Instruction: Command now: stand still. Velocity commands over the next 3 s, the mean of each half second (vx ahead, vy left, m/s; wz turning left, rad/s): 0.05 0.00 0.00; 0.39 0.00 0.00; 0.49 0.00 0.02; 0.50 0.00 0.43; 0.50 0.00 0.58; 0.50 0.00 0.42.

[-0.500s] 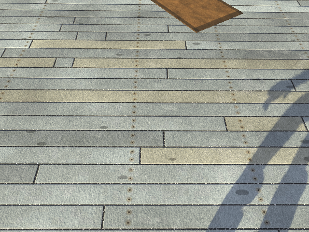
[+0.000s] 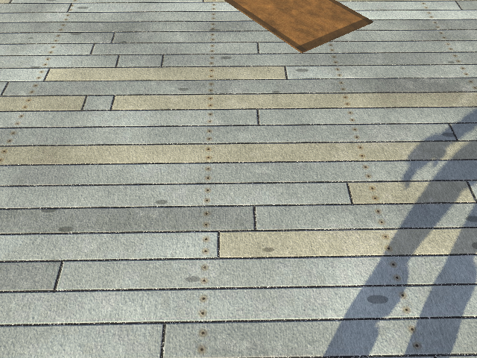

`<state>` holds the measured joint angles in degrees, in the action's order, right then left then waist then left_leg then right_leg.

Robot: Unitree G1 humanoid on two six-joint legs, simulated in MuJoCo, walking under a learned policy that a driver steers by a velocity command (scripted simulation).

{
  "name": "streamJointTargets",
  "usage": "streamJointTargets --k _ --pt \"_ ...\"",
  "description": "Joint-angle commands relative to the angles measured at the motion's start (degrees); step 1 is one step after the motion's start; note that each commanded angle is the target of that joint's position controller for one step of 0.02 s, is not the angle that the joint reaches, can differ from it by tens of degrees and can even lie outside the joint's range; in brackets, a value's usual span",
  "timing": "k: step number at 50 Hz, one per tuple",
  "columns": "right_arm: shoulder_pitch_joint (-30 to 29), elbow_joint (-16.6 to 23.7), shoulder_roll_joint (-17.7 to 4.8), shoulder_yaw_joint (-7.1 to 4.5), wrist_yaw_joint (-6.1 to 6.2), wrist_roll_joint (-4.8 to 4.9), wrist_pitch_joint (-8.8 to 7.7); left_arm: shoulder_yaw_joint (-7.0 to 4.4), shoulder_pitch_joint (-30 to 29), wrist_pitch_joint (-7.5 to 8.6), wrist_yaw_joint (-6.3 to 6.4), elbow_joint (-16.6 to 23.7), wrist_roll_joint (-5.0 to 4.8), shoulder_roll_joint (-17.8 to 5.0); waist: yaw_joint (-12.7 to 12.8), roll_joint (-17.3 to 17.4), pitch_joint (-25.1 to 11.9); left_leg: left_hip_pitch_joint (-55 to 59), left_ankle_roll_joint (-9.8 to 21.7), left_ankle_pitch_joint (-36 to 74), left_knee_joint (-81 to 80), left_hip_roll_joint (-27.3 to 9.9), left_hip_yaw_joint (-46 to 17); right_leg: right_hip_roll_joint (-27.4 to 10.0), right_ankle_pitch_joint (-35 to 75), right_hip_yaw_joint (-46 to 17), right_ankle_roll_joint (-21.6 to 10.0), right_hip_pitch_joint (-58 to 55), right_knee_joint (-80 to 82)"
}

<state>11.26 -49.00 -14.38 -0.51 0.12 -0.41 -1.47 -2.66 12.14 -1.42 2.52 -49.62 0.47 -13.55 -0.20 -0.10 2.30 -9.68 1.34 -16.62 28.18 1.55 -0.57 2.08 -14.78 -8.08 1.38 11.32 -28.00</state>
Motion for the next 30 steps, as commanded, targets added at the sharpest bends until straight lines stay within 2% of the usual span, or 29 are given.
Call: streamJointTargets --k 1,17,18,19,20,21,22,23,24,25,27,29,30 --pt "-0.2 1.7 -6.5 -1.32 0.26 0.07 -0.74 -1.55 0.4 0.55 0.33 1.0 -0.04 -6.7 0.1 0.2 -1.6 -2.7 0.9 7.3 -6.3 -4.0 -4.2 -2.7 12.6 -2.1 -0.9 -2.8 3.2" --pt "2.1 -4.3 -6.8 -0.71 0.7 0.24 -0.48 -1.0 0.7 0.85 0.67 -7.5 -0.24 -6.4 -0.2 0.5 -0.5 -1.6 1.7 7.6 -8.2 -3.9 -4.8 -2.4 11.2 -0.6 0.0 -2.2 4.9" --pt "3.0 -4.9 -6.6 -0.64 0.81 0.22 -0.38 -0.78 1.6 0.81 0.71 -8.3 -0.27 -5.7 -0.2 1.1 -1.8 -1.0 1.9 1.4 -9.2 -3.6 -4.9 -1.6 6.7 0.5 0.0 -2.4 4.6" --pt "3.2 -5.2 -7.4 -0.88 1.02 0.45 -0.19 -0.67 1.4 0.79 0.76 -8.6 -0.49 -5.3 -0.5 2.3 -0.9 -1.4 2.8 -8.6 -10.8 -3.8 -6.2 -0.1 0.2 2.3 -0.2 -0.7 2.7" --pt "3.8 -5.3 -9.5 -1.56 1.26 0.86 0.02 -0.69 0.7 1.01 0.75 -8.3 -0.83 -5.5 -1.1 5.2 0.6 -1.6 4.9 -19.0 -13.2 -5.8 -9.9 1.7 -7.3 4.8 -0.4 3.2 -1.6" --pt "5.4 -5.6 -11.3 -2.1 1.47 1.2 0.08 -0.6 -1.1 1.64 0.56 -7.3 -1.02 -5.6 -2.0 8.2 2.5 -0.9 7.9 -27.6 -17.1 -10.9 -17.0 1.8 -10.5 6.4 -0.7 8.9 -6.5" --pt "6.4 -5.8 -12.9 -2.72 1.69 1.39 -0.14 -0.41 -3.4 2.7 0.17 -6.0 -1.2 -5.7 -2.7 9.9 5.1 -2.0 11.2 -30.7 -20.6 -16.7 -24.4 -0.5 -10.1 6.7 -1.1 12.7 -11.7" --pt "7.1 -5.8 -13.1 -3.02 1.87 1.13 -0.63 -0.45 -4.8 3.71 -0.34 -5.3 -1.53 -5.9 -3.0 9.5 7.2 -1.9 13.4 -28.7 -22.5 -20.0 -28.5 -2.9 -10.8 5.6 -1.6 16.7 -16.8" --pt "7.4 -5.7 -12.5 -3.07 1.85 0.87 -1.21 -0.64 -4.9 4.49 -0.87 -5.2 -1.77 -6.3 -3.0 8.5 7.6 0.7 14.5 -24.9 -22.8 -21.4 -29.7 -4.6 -13.0 4.8 -2.0 21.0 -21.4" --pt "7.2 -5.3 -11.7 -3.03 1.73 1.1 -1.58 -0.77 -4.0 5.14 -1.4 -5.4 -1.93 -6.4 -2.4 6.9 7.0 3.7 14.3 -21.8 -22.4 -21.4 -28.7 -5.9 -13.8 4.5 -2.5 23.8 -22.8" --pt "6.0 -4.3 -11.1 -3.13 1.48 1.97 -1.81 -0.7 -4.7 6.36 -2.19 -5.3 -2.13 -6.0 -2.0 5.1 5.6 5.3 11.7 -14.3 -21.6 -18.3 -22.0 -6.7 -11.4 6.0 -3.0 21.6 -15.6" --pt "5.4 -4.0 -12.1 -3.44 1.28 2.28 -1.52 -0.47 -4.2 7.07 -2.69 -5.8 -1.99 -4.8 -1.2 5.8 3.1 1.5 10.1 -8.0 -19.8 -14.2 -14.7 -4.5 -5.9 9.3 -2.5 11.5 -6.9" --pt "4.8 -3.9 -12.5 -3.56 1.16 2.56 -1.18 -0.57 -1.8 7.16 -2.89 -6.9 -2.0 -4.6 0.4 5.8 2.0 -2.2 9.6 -7.1 -18.2 -12.7 -12.0 -2.9 0.1 11.4 -2.2 4.5 -2.2"
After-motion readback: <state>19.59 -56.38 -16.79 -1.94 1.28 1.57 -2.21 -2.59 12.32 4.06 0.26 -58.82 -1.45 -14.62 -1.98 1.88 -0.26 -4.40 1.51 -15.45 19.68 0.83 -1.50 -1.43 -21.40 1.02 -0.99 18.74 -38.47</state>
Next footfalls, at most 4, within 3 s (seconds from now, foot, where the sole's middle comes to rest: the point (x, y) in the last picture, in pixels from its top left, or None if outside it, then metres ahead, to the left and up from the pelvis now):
0.66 right None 0.12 -0.14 -0.77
1.14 left None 0.48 0.08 -0.77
1.68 right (293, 272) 0.78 -0.15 -0.77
2.20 left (194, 223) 0.98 0.18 -0.77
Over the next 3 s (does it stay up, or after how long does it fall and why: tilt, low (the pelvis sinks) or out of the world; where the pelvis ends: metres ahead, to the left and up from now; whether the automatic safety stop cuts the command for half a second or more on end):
stays up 1.24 0.23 0.01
